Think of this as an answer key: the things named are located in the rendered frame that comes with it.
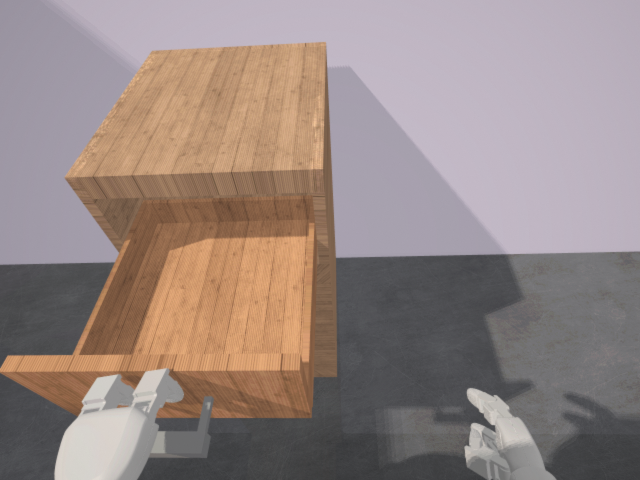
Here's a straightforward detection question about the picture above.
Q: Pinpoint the drawer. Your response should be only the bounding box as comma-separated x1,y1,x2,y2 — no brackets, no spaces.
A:
0,195,317,418

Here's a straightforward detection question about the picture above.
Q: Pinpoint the right robot hand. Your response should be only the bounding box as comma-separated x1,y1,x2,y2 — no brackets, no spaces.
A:
464,388,545,480

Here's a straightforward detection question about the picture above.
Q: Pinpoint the cabinet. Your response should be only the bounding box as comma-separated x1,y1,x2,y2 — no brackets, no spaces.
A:
64,42,337,377

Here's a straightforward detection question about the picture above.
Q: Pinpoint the handle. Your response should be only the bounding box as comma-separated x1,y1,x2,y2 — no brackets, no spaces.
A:
128,396,214,458

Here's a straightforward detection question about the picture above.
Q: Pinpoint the left robot hand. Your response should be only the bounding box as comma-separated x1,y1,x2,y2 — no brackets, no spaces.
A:
54,368,184,480

